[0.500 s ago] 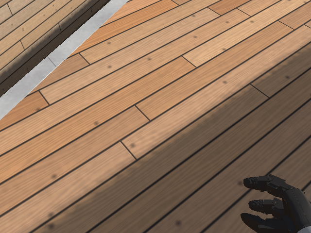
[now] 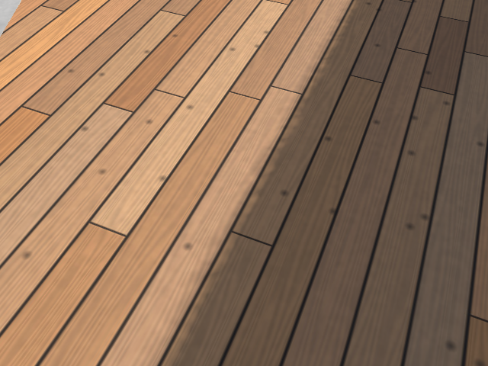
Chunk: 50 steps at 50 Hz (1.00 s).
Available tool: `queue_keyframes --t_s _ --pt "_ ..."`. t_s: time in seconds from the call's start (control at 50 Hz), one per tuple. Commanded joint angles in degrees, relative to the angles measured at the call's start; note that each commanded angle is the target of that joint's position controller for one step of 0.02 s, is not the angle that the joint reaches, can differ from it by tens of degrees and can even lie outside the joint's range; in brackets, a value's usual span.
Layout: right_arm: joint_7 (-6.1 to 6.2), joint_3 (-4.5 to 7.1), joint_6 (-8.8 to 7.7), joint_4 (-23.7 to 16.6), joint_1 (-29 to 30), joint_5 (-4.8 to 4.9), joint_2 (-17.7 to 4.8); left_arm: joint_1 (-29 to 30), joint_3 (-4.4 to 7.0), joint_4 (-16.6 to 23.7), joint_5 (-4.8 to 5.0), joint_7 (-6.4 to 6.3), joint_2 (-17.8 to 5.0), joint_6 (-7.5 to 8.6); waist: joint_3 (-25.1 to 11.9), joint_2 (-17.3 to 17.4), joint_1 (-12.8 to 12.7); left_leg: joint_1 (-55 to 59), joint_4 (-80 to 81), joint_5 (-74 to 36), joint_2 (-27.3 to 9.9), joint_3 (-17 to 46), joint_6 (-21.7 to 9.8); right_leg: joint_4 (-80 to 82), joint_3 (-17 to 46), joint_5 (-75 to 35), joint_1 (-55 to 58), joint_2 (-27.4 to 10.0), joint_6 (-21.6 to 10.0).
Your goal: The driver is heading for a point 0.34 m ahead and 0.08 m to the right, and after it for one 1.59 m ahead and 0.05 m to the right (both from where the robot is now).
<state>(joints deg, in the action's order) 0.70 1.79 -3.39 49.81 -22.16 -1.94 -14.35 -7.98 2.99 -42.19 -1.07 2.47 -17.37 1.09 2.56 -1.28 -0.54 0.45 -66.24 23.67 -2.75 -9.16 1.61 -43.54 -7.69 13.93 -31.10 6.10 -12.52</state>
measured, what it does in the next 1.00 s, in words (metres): walks ahead: left foot, then right foot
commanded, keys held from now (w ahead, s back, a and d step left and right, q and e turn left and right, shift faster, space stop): w+e+shift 0.14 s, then e+shift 0.24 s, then q+shift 0.62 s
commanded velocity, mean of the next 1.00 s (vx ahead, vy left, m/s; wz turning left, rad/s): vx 0.37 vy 0.00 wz -0.18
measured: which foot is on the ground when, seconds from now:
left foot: up 0.00-0.34, down 0.36-0.72, up 0.74-1.00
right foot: down 0.00-0.34, up 0.36-0.68, down 0.70-1.00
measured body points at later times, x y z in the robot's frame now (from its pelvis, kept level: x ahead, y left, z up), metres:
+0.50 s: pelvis +0.39 +0.03 +0.03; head +0.43 +0.00 +0.48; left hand +0.63 +0.25 -0.07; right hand +0.46 -0.28 -0.06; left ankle +0.55 +0.10 -0.69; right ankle +0.24 -0.03 -0.57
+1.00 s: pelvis +0.45 +0.01 +0.05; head +0.49 +0.01 +0.49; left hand +0.67 +0.25 -0.04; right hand +0.55 -0.30 -0.05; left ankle +0.49 +0.14 -0.64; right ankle +0.45 -0.12 -0.69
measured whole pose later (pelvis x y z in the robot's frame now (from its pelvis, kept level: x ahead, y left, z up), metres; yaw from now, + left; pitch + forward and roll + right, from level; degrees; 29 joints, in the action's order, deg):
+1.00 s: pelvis +0.45 +0.01 +0.05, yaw -6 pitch +2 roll -1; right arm -0.3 5.4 3.5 36.8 -12.9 1.3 -18.6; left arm -5.7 3.0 -37.5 -1.0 -2.7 -14.1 -1.0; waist 2.3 1.0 0.7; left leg -31.1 -55.1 19.1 -4.7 -1.0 5.7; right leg -26.6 -8.7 12.5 -15.4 -3.9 0.1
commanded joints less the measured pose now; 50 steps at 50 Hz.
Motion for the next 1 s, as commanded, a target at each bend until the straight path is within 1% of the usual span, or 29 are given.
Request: queue_keyframes --t_s 0.02,0.04,0.1,0.14,0.18,0.26,0.28,0.3,0.32,0.34,0.36,0.38,0.4,0.42,0.44,0.48,0.52,0.56,0.62,0.68,0.7,0.72,0.74,0.76,0.78,0.82,0.88,0.94,1.0 --pt "-0.25 0.33 -4.21 -14.3 9.7 -0.14 -8.3 -17.2 5.59 -1.3 -0.17 -2.01 -15.7 -1.18 -10.9 0.2 -6.1 -51.8 -26.6 -0.8 1.6 14.4 -1.0 29.8 54.0 11.3 48.4 -20.7 -14.3" --pt "-0.28 0.23 -4.54 -13.9 10.6 -0.16 -8.6 -15.6 4.77 -2.2 0.05 -2.3 -12.4 -0.7 -4.1 5.7 -2.8 -48.9 -19.4 -3.8 -0.9 14.2 -1.0 31.0 49.1 8.1 38.3 -18.8 -11.4" --pt "-0.46 -0.42 -1.13 -13.5 9.5 -2.24 -7.3 -11.5 3.03 -1.7 0.67 -2.81 -8.4 1.73 0.4 7.2 3.1 -38.1 -8.0 -1.9 -4.7 13.9 1.8 31.6 35.9 -3.6 18.3 -11.7 -9.0" --pt "-0.97 -0.98 0.17 -15.9 14.4 -2.17 -6.2 -11.5 3.07 -1.2 0.94 -2.39 -9.0 3.0 2.3 5.8 2.6 -35.0 2.8 -4.3 -5.5 11.4 3.1 33.9 31.0 -6.1 11.1 -8.2 -8.4" --pt "-1.47 -1.88 -0.23 -18.8 20.8 -1.19 -4.2 -11.8 3.35 -1.3 0.94 -2.31 -9.4 3.16 4.8 4.7 1.2 -31.1 14.8 -15.5 -3.4 8.8 3.3 31.7 26.6 -25.1 7.6 -4.8 -5.6" --pt "-1.08 -2.26 -0.95 -19.5 23.0 0.22 -3.7 -17.0 4.36 -3.1 1.81 -1.8 -10.4 1.59 -2.1 -0.5 -3.8 -20.6 31.5 -30.3 4.9 6.3 0.2 21.4 24.4 -42.3 15.1 -1.6 2.6" --pt "-0.4 -0.11 -3.53 -22.6 28.8 2.54 -5.6 -18.3 3.2 -2.1 5.78 -3.41 -4.6 1.4 -3.2 3.0 -4.7 -15.8 40.1 -28.9 8.1 12.0 1.0 18.7 31.9 -28.7 14.4 -1.7 4.9" --pt "0.19 1.12 -4.25 -22.8 27.7 3.58 -8.2 -16.4 3.2 -1.9 5.22 -3.98 -6.8 1.28 -4.7 1.4 -2.1 -14.1 42.9 -30.2 8.2 12.1 1.2 16.4 33.1 -28.4 17.8 -2.7 5.9" --pt "0.84 2.24 -4.76 -21.7 22.4 3.5 -10.0 -12.6 4.04 -0.6 4.36 -4.42 -9.3 0.96 -7.4 -2.0 1.7 -9.2 45.0 -34.2 7.1 12.3 0.7 9.3 32.2 -30.0 19.4 -1.6 7.9" --pt "1.13 3.1 -4.88 -19.1 10.9 2.78 -11.3 -9.2 3.87 1.4 3.29 -4.56 -8.5 0.64 -15.1 -4.6 7.4 3.2 43.1 -40.9 3.0 13.5 -0.9 -3.9 29.0 -27.5 17.8 0.7 10.9" --pt "1.2 2.85 -4.15 -17.2 1.7 1.62 -12.6 -12.1 1.52 3.3 0.72 -4.54 -0.2 0.0 -24.8 2.7 7.2 20.0 32.0 -61.0 -12.6 25.4 -5.1 -22.4 23.3 16.5 7.6 4.2 13.5" --pt "0.52 2.43 -3.28 -18.2 -0.1 -1.33 -13.4 -24.9 0.62 4.7 1.13 -3.8 0.1 -0.07 -36.0 20.0 2.0 31.0 32.1 -76.2 -27.7 47.2 -14.3 -39.6 23.4 33.2 -1.4 5.8 15.2" --pt "-0.06 3.85 -2.44 -17.7 5.0 0.04 -15.3 -27.5 1.12 4.3 2.95 -3.18 -5.5 -0.63 -37.8 20.8 0.6 27.8 36.8 -47.8 -30.1 57.5 -21.5 -50.5 22.8 24.3 -5.8 -0.5 16.9" --pt "0.37 2.92 -1.54 -19.7 10.2 0.14 -9.9 -19.1 1.62 4.7 3.39 -3.37 -7.8 -1.54 -29.1 13.0 2.6 19.1 41.5 -32.5 -22.2 48.4 -19.6 -49.2 18.2 18.4 -8.5 -3.3 17.9" --pt "0.54 1.44 -0.67 -19.4 13.9 0.05 -6.2 -13.1 1.82 5.6 3.12 -3.77 -7.7 -2.35 -19.3 6.2 2.0 7.7 43.3 -30.2 -17.0 39.1 -16.7 -46.8 15.1 14.7 -9.0 -4.2 18.2" --pt "-0.17 0.57 -0.74 -17.0 15.5 0.49 -6.1 -10.4 0.8 6.8 2.04 -3.91 -4.4 -2.71 -8.5 4.2 -0.7 -9.3 45.6 -40.6 -11.2 29.7 -15.2 -37.0 15.2 15.6 -3.8 -5.6 17.1" --pt "-1.36 0.9 -1.44 -14.8 16.6 1.07 -6.1 -9.8 -0.88 6.9 0.75 -3.76 -0.1 -1.36 -7.3 4.8 -2.8 -16.6 46.7 -51.8 -6.4 22.6 -13.6 -16.9 11.9 16.8 4.0 -7.2 16.0" --pt "-1.38 2.67 -0.65 -13.6 15.7 1.99 -10.0 -6.7 -1.43 7.1 0.13 -4.09 0.4 -0.12 -10.7 6.9 -1.4 -16.0 46.3 -59.6 -5.7 22.1 -15.3 -4.8 9.8 10.1 10.1 -5.4 16.6" --pt "-0.95 4.1 0.97 -13.8 14.8 2.83 -13.3 -4.8 -0.66 7.1 1.34 -4.07 -3.2 -1.09 -13.4 8.3 -1.5 -16.2 46.6 -44.0 -7.7 26.8 -15.5 1.6 11.6 1.4 14.7 -3.8 15.5" --pt "-0.29 4.24 2.68 -14.9 16.4 4.06 -12.3 -1.8 0.28 8.6 0.75 -3.63 -4.5 -2.2 -9.2 8.1 -2.9 -25.3 47.0 -16.2 -4.6 30.4 -11.2 12.3 11.7 -4.6 22.5 -3.5 12.6" --pt "-0.16 3.94 2.96 -14.6 15.1 4.05 -10.8 -2.2 0.95 9.0 0.47 -3.79 -5.9 -2.34 -7.9 7.2 -3.3 -29.5 44.9 -7.4 -2.5 30.3 -8.6 16.3 13.1 -4.2 26.5 -6.3 10.7" --pt "-0.39 3.06 3.01 -14.9 13.2 3.52 -7.5 -4.7 1.76 9.6 -0.64 -4.49 -9.1 -2.62 -9.3 -0.2 -3.3 -35.8 34.5 7.0 1.3 26.4 -5.2 20.5 22.6 -3.0 32.2 -17.9 6.2" --pt "-0.19 2.95 2.83 -16.5 11.5 4.13 -6.1 -4.2 2.67 9.1 -2.27 -4.32 -11.6 -2.93 -9.8 -14.7 -1.8 -41.1 18.2 11.7 8.4 13.1 -2.5 27.7 35.1 -2.2 27.6 -30.0 -1.5" --pt "0.12 4.5 2.9 -15.7 9.9 3.62 -10.9 -1.0 1.91 10.1 -2.7 -4.32 -8.6 -2.05 -7.6 -11.4 -0.7 -40.3 6.7 9.0 4.0 14.0 -0.4 28.9 34.9 -3.7 22.7 -30.1 -3.5" --pt "0.46 5.46 3.68 -14.3 7.1 3.98 -12.4 4.0 1.06 11.0 -1.93 -4.5 -5.2 -1.4 -5.8 -9.3 1.9 -40.4 1.6 5.8 3.1 13.6 0.6 28.3 28.9 -4.3 20.7 -26.6 -1.4" --pt "1.41 5.99 5.6 -12.0 3.0 3.21 -12.0 8.9 0.57 11.5 -0.29 -4.71 -2.7 -0.57 -4.8 -7.0 3.6 -40.6 -6.4 0.4 1.6 12.3 3.3 27.0 19.9 -9.5 19.7 -22.1 1.4" --pt "1.05 5.1 6.31 -14.7 6.4 3.46 -8.5 7.3 0.95 10.4 -0.36 -5.41 -2.8 -0.61 -4.8 -5.6 2.3 -40.8 -4.5 -4.7 -0.6 10.3 5.5 26.4 12.5 -15.2 20.7 -20.9 0.9" --pt "-0.6 3.63 6.09 -17.6 11.2 3.19 -5.6 4.1 2.27 8.8 -0.13 -5.8 -4.9 -1.31 -7.1 -5.5 -0.3 -37.1 8.0 -5.4 -2.4 8.9 5.2 24.4 9.2 -18.0 24.7 -22.4 0.3" --pt "-2.1 3.71 6.12 -18.9 11.7 3.22 -6.7 3.1 3.92 7.8 0.48 -5.16 -8.1 -1.46 -8.5 -7.4 -0.5 -29.2 17.2 -4.0 -1.6 5.6 2.9 22.9 6.7 -21.3 23.9 -24.8 0.8"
